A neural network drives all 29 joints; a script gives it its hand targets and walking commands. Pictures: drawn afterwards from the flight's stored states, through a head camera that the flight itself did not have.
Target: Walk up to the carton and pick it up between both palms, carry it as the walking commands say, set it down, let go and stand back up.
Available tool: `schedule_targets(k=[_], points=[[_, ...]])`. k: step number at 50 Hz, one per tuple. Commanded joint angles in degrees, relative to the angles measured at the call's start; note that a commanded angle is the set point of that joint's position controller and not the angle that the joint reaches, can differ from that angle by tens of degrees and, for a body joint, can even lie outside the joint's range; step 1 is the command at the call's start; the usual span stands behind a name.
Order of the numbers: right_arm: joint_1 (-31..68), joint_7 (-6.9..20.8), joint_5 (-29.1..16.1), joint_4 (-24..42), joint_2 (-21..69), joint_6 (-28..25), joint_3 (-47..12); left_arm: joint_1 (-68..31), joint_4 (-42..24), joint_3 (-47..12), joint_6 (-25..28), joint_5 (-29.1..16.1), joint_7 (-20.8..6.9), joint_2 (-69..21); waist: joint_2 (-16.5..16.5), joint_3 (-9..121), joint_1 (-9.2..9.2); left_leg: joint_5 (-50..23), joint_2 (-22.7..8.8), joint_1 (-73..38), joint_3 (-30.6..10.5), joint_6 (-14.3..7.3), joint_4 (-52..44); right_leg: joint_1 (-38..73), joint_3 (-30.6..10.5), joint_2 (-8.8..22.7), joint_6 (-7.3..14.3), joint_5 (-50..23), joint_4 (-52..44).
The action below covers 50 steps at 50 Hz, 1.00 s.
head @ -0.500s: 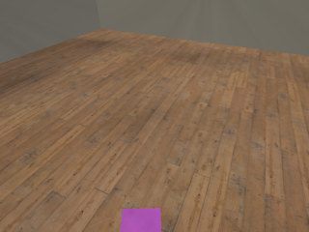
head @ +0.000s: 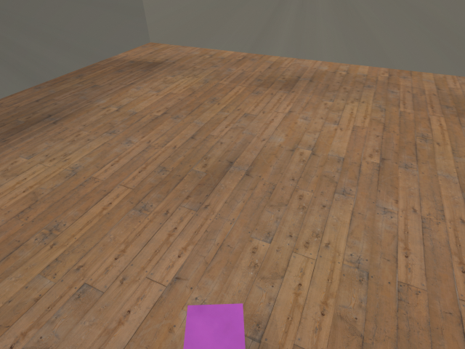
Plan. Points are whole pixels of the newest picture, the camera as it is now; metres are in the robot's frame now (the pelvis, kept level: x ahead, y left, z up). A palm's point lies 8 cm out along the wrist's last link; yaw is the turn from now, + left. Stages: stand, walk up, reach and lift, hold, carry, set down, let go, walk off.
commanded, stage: stand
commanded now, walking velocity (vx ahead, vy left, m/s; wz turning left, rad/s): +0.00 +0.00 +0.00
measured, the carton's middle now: out of the picture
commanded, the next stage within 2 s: none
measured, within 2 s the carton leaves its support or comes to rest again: neither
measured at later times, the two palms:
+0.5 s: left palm out of the picture +0.02 +0.30 -0.12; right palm out of the picture +0.03 -0.30 -0.11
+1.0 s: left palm out of the picture +0.02 +0.30 -0.12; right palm out of the picture +0.04 -0.30 -0.11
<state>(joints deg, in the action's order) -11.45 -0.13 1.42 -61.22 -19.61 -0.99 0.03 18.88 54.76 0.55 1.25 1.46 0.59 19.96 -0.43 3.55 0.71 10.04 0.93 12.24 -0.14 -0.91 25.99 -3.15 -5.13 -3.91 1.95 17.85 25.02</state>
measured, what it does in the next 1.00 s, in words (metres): stands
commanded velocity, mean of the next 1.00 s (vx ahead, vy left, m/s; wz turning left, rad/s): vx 0.00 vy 0.00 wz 0.00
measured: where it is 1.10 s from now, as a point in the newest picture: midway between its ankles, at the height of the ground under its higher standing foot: outside the picture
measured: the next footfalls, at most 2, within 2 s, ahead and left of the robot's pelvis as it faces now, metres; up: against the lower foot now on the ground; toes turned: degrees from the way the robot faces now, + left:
none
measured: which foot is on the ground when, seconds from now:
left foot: down 0.00-1.00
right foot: down 0.00-1.00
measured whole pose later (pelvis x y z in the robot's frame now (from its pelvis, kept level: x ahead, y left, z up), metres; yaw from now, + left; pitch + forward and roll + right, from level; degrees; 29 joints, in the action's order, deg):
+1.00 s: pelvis -0.02 +0.00 +0.00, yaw +1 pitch -4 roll +0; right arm -8.4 0.0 0.4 -66.0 -20.6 -1.1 -1.3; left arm 12.8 62.1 -0.7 1.2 0.7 0.2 20.9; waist -0.2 -0.1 0.9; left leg 6.1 1.0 11.7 -1.2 -0.9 21.6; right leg -2.8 -4.1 -3.8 1.8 14.6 21.4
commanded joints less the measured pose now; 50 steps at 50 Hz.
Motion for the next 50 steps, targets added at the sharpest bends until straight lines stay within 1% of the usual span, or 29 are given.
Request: schedule_targets(k=[1, 19, 50], points=[[4.9, -0.5, -0.2, 3.4, -11.7, -1.4, 2.1, -2.8, -3.4, 2.4, 1.4, -0.2, 0.6, 11.1, -0.1, -6.7, 0.27, 1.2, -6.3, -4.6, -9.4, -1.4, -5.2, -13.1, -7.1, 7.6, 0.0, -4.4, -8.0], [5.1, -0.4, -0.7, 0.1, -12.7, -1.3, 1.1, -5.0, 0.8, 1.6, 1.2, -0.6, 0.3, 11.9, 0.6, -7.0, 0.38, 2.8, -6.7, -4.7, -10.0, -1.3, -7.3, -12.2, -6.9, 7.9, 0.2, -2.3, -9.7], [6.2, -0.5, -1.1, -1.6, -12.9, -1.2, 0.8, -8.0, 4.3, 1.1, 0.9, -0.8, 0.2, 12.4, 0.9, -5.6, 0.25, -0.2, -7.1, -5.8, -10.5, -1.4, -8.4, -10.0, -5.7, 8.5, 0.1, -4.4, -10.2]])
